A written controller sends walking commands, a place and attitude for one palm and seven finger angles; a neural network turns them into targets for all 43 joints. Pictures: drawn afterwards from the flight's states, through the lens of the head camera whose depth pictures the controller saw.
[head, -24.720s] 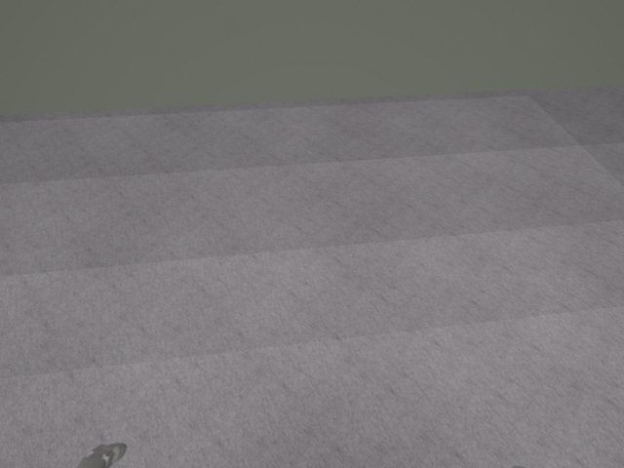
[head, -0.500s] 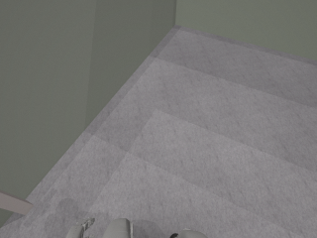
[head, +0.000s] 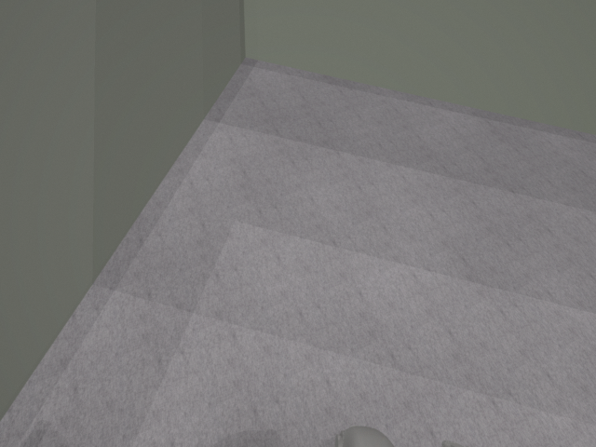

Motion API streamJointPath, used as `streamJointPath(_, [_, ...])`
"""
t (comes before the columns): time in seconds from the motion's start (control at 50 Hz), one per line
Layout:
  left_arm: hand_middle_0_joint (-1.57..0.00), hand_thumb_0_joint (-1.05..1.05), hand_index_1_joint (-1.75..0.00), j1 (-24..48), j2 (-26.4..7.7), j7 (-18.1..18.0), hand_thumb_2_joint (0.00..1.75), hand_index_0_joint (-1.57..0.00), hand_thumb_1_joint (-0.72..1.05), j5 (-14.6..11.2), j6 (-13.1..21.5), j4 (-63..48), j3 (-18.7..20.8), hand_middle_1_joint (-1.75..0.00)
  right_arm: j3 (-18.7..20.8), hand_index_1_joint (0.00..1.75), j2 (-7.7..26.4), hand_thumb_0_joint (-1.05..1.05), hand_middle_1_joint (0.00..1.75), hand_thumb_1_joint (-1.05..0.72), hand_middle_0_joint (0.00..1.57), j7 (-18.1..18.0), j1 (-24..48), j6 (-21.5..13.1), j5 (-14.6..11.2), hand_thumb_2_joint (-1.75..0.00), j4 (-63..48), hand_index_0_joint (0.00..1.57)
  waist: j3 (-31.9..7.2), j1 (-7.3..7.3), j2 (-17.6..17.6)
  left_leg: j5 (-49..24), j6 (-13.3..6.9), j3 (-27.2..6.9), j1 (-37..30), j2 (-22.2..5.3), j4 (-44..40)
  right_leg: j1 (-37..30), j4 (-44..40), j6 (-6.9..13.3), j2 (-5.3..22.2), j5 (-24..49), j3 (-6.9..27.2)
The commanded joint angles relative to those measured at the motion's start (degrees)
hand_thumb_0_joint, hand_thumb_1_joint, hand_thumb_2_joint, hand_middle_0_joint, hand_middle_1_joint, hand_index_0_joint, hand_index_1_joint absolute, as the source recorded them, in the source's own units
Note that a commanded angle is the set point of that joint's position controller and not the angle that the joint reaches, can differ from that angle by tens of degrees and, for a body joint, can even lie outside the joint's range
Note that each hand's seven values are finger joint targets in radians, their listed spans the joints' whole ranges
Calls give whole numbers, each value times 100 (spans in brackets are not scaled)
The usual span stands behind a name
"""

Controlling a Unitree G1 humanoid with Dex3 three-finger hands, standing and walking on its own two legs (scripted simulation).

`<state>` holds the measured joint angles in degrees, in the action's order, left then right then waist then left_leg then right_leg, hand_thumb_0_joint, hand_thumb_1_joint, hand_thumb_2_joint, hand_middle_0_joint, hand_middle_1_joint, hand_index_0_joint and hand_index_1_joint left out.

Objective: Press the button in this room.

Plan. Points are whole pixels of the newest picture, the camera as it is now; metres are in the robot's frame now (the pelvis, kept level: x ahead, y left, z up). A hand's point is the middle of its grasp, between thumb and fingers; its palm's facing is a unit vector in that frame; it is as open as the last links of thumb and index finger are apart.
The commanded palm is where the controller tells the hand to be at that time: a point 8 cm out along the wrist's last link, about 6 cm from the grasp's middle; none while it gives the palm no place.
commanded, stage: walk to a spot facing it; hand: left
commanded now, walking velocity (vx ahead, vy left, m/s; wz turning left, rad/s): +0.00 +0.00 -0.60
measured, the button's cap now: out of the picture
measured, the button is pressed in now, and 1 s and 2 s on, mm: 0 0 0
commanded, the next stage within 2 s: turn to face it in 0.56 s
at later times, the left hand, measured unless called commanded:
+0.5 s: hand (238, 419) +0.17 +0.10 -0.15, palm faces -0.28 -0.92 -0.27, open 7.3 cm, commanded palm none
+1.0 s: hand (217, 379) +0.23 +0.15 -0.18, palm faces -0.26 -0.95 -0.17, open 7.3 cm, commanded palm none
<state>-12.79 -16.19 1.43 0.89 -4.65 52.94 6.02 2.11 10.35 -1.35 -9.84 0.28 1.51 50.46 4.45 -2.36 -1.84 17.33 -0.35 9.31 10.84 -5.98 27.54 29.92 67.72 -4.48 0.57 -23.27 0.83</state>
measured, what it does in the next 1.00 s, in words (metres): walks ahead, turning right: right foot, then left foot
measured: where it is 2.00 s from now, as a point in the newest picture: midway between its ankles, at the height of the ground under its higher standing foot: outside the picture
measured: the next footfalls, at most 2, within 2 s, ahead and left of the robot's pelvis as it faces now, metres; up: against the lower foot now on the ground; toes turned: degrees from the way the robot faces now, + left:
right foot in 0.24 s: +0.03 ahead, -0.15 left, +0.00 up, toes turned -17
left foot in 0.78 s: +0.22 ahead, +0.03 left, +0.00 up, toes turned -17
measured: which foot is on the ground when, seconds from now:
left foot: down 0.00-0.24, up 0.26-0.76, down 0.78-1.00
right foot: up 0.00-0.22, down 0.24-0.80, up 0.82-1.00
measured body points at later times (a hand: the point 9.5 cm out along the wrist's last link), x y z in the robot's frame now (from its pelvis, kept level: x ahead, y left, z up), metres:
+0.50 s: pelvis +0.02 -0.07 +0.00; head +0.05 -0.10 +0.45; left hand +0.19 +0.15 -0.13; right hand +0.00 -0.34 -0.16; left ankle +0.07 +0.10 -0.66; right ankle -0.01 -0.14 -0.74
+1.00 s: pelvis +0.14 -0.02 +0.00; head +0.18 +0.00 +0.45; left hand +0.24 +0.20 -0.17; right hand +0.13 -0.27 -0.14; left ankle +0.18 +0.04 -0.74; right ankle +0.04 -0.16 -0.67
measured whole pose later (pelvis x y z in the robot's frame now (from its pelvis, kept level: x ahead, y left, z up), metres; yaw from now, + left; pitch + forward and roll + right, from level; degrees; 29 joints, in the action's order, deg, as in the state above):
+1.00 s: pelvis +0.14 -0.02 +0.00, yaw -18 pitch +0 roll -3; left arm -12.5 -11.3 -1.3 0.5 -1.2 61.1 2.2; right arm 1.5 9.5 -1.5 -11.4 -0.8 0.9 57.8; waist 3.0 -0.4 -0.4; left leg 11.9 -4.6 1.5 14.1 0.8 25.9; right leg 20.9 55.8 -2.9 2.0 -27.0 -0.7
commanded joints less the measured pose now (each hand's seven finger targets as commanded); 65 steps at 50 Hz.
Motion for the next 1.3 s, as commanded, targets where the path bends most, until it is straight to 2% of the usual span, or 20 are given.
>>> streamJointPath(0.0, [-20, 0, -30, 474, -161, 50, 90, -20, 90, 5, 158, -574, -30, -30, 357, 30, 1151, 0, 30, -90, 20, -34, -552, -106, -28, -90, -210, 20, -521, 406, 1190, -3410, -633, -537, -1174, -1327, -586, 583, -470, -83, 235, -48, -263])
streamJointPath(0.08, [-20, 0, -30, 841, -57, 65, 90, -20, 90, 5, 199, -669, -88, -30, 435, 30, 1229, 0, 30, -90, 20, 0, -769, -75, -1, -90, -58, 20, -534, 570, 1455, -3769, -618, -227, -1214, -1450, -349, 83, -1634, 20, 247, -280, -558])
streamJointPath(0.14, [-20, 0, -30, 683, -55, 52, 90, -20, 90, -1, 259, -638, -102, -30, 502, 30, 1346, 0, 30, -90, 20, 38, -606, -58, 5, -90, -27, 20, -617, 481, 1670, -3831, -479, 27, -1077, -1518, 1, -527, -2577, 198, 109, -188, -761])
streamJointPath(0.18, [-20, 0, -30, 297, -220, 24, 90, -20, 90, 4, 334, -528, -68, -30, 505, 30, 1339, 0, 30, -90, 20, 62, -575, -53, -30, -90, -18, 20, -783, 226, 1310, -3727, -143, 300, -694, -1427, 690, -1498, -3713, 351, 26, 795, -814])
streamJointPath(0.2, [-20, 0, -30, -305, -555, -20, 90, -20, 90, 33, 419, -371, 2, -30, 476, 30, 1274, 0, 30, -90, 20, 86, -561, -46, -82, -90, -72, 20, -1121, -120, 549, -3043, 173, 471, 140, -1289, 1738, -2770, -4406, 541, 390, 2104, -315])
streamJointPath(0.22, [-20, 0, -30, -778, -1319, -127, 90, -20, 90, 77, 473, -231, 135, -30, 316, 30, 771, 0, 30, -90, 20, 114, -369, -13, -105, -90, -360, 20, -1187, -359, -1595, 1231, 538, 567, 2096, -356, 3122, -3884, -4528, 1175, 1970, 4677, 1900])
streamJointPath(0.24, [-20, 0, -30, -1007, -1472, -197, 90, -20, 90, -62, 411, -105, 179, -30, 261, 30, 772, 0, 30, -90, 20, 27, -5, 77, -101, -90, -529, 20, -1328, -437, -1515, 2268, 543, -310, 2398, -85, 3933, -3708, -4269, 1672, 2386, 6196, 2097])
streamJointPath(0.26, [-20, 0, -30, -879, -1236, -250, 90, -20, 90, -87, 395, -126, 146, -30, 253, 30, 793, 0, 30, -90, 20, -13, 10, 131, -97, -90, -503, 20, -1094, -322, -940, 1858, 500, -716, 2493, -253, 4203, -3512, -4318, 1757, 2270, 5593, 1693])
streamJointPath(0.28, [-20, 0, -30, -551, -1103, -269, 90, -20, 90, -80, 378, -246, 138, -30, 232, 30, 742, 0, 30, -90, 20, -5, 49, 161, -74, -90, -436, 20, -949, -241, -1207, 1501, 514, -819, 2648, -315, 4249, -3289, -4526, 1603, 1916, 4384, 1726])
streamJointPath(0.32, [-20, 0, -30, 7, -773, -238, 90, -20, 90, -87, 415, -384, 3, -30, 301, 30, 953, 0, 30, -90, 20, 75, 53, 166, -2, -90, -286, 20, -530, -22, -755, 659, 586, -857, 2490, -330, 4172, -2663, -4826, 1368, 1452, 2907, 1416])
streamJointPath(0.38, [-20, 0, -30, 118, -723, -197, 90, -20, 90, -43, 543, -410, -29, -30, 306, 30, 907, 0, 30, -90, 20, 144, -220, 146, 27, -90, -144, 20, -560, 152, -549, 199, 641, -760, 2227, -227, 3771, -2381, -5009, 1279, 1184, 2331, 1208])
streamJointPath(0.5, [-20, 0, -30, -336, -696, -140, 90, -20, 90, -21, 694, -181, -57, -30, 281, 30, 873, 0, 30, -90, 20, 187, 144, 51, 22, -90, -213, 20, -283, 60, -519, -86, 648, -838, 2548, -117, 3241, -2447, -5303, 1421, 1136, 1588, 1571])
streamJointPath(0.66, [-20, 0, -30, -575, -575, -205, 90, -20, 90, 49, 747, 95, -107, -30, 172, 30, 664, 0, 30, -90, 20, 193, 660, -116, -55, -90, -331, 20, -156, -1, -497, 154, 488, -749, 1987, 120, 1646, -2531, -5126, 1549, 1247, 2514, 1681])
streamJointPath(0.74, [-20, 0, -30, -433, -297, -314, 90, -20, 90, -35, 737, 364, -246, -30, 38, 30, 591, 0, 30, -90, 20, 114, -416, -276, -89, -90, 333, 20, -834, 371, -224, -1438, 345, -607, -128, 394, -303, -2434, -4099, 953, 652, 3425, 785])
streamJointPath(0.76, [-20, 0, -30, -623, -148, -323, 90, -20, 90, -52, 722, 440, -296, -30, 85, 30, 883, 0, 30, -90, 20, 94, -847, -341, -74, -90, 488, 20, -1211, 447, 553, -2629, 206, -1082, -1089, -88, -362, -1951, -3313, 701, 356, 2550, 531])
streamJointPath(0.78, [-20, 0, -30, -1025, 125, -330, 90, -20, 90, -97, 700, 507, -365, -30, 149, 30, 1293, 0, 30, -90, 20, 74, -1091, -355, -35, -90, 523, 20, -1549, 418, 1647, -4235, -381, -2317, -1874, -1275, -205, -1006, -2516, 427, -83, 400, -48])
streamJointPath(0.8, [-20, 0, -30, -1081, 196, -353, 90, -20, 90, -83, 670, 580, -416, -30, 141, 30, 1326, 0, 30, -90, 20, 66, -1004, -229, -74, -90, 542, 20, -1319, 333, 1753, -4261, -833, -2555, -1293, -1696, -599, -1063, -1948, 323, -50, -1377, -125])
streamJointPath(0.86, [-20, 0, -30, -360, 6, -331, 90, -20, 90, -2, 524, 611, -374, -30, 49, 30, 985, 0, 30, -90, 20, -24, -557, -125, -41, -90, 560, 20, -109, 317, 1328, -3595, -940, -2648, -112, -1224, -993, -660, -1266, 230, 299, -882, 9])
streamJointPath(0.96, [-20, 0, -30, -119, 25, -269, 90, -20, 90, -17, 430, 512, -261, -30, 166, 30, 1038, 0, 30, -90, 20, -14, -637, -115, -86, -90, 582, 20, -607, 248, 602, -3014, -868, -2354, -370, -795, -1040, -321, -717, 78, 296, -26, -50])
streamJointPath(1.28, [-20, 0, -30, 1133, -62, -321, 90, -20, 90, -77, 357, -391, -194, -30, 466, 30, 1240, 0, 30, -90, 20, 28, -1066, 46, 2, -90, 406, 20, -740, 521, 1048, -2921, -1009, -3598, -266, -527, -675, -372, -2009, -14, 27, -221, 156])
